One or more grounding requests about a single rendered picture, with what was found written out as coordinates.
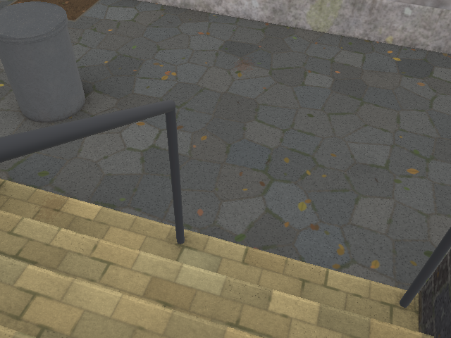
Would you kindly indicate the stairs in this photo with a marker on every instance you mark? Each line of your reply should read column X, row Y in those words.
column 72, row 269

